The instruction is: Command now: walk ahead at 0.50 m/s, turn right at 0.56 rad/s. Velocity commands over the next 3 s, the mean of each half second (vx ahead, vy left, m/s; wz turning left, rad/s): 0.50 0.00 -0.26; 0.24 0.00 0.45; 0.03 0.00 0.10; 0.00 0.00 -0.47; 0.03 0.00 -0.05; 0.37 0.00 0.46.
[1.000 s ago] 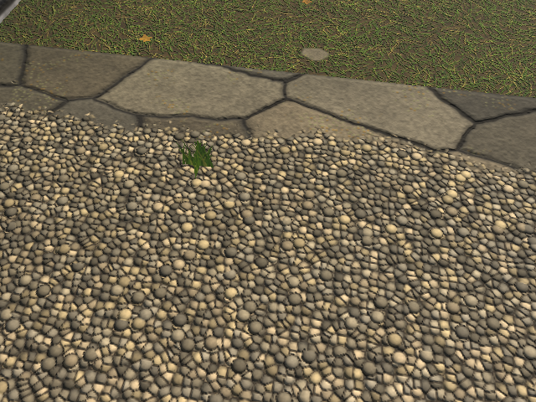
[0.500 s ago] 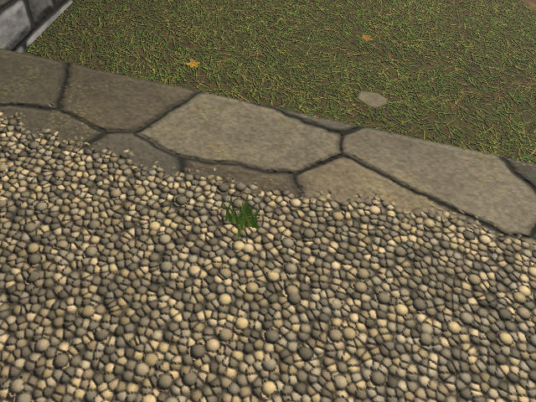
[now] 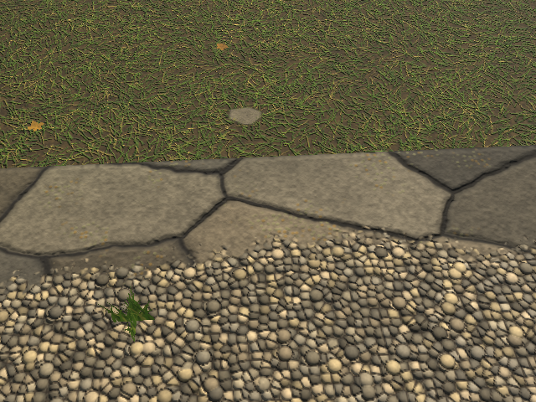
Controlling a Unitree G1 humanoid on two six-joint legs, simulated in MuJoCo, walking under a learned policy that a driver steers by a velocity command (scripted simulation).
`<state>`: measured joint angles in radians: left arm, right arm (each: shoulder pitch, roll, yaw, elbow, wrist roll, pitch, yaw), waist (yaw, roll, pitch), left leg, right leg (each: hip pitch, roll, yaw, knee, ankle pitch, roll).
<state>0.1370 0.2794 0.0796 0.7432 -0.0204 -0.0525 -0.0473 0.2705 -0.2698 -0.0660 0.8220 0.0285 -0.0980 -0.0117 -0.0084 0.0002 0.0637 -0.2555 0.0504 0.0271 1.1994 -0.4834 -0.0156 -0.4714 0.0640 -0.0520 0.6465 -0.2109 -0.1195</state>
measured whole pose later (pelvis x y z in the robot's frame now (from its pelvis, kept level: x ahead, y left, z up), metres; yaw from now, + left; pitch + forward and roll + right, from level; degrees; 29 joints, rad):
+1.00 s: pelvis +0.51 -0.01 +0.03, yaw +10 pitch +4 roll +1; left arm 0.13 0.30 0.02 0.69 0.03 -0.10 0.03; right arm 0.28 -0.32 -0.06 0.71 -0.06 -0.09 0.06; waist -0.02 -0.01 0.00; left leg -0.35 -0.13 -0.14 0.92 -0.54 -0.02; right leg -0.36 -0.02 -0.01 0.38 -0.09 -0.04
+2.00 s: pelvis +0.56 +0.03 +0.03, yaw -5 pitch +2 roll +0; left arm 0.22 0.30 0.06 0.66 0.07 -0.06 -0.04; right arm 0.29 -0.33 -0.03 0.68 -0.03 -0.07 -0.03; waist -0.01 0.00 0.00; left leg -0.19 -0.02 0.04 0.34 -0.20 0.08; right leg -0.43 0.06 0.11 0.76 -0.42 0.01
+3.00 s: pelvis +0.73 +0.10 +0.02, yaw +11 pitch +1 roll -1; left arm 0.04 0.23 -0.02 0.73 0.07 -0.06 -0.04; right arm 0.49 -0.19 0.00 0.86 -0.07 -0.10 0.10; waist -0.09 -0.01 -0.01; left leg 0.00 -0.10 -0.12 0.31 -0.32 0.10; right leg -0.61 -0.05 0.01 0.69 -0.07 -0.01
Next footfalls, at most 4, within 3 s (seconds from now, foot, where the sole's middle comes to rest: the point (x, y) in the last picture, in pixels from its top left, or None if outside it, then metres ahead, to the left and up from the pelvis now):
0.44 left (243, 399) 0.44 0.10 -0.75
0.90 right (323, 319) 0.64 -0.11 -0.75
1.22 left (231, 359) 0.54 0.13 -0.75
1.92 left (234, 334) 0.60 0.12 -0.75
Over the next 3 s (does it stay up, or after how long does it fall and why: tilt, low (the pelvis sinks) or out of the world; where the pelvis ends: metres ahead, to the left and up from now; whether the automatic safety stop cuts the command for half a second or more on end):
stays up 0.73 0.10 0.02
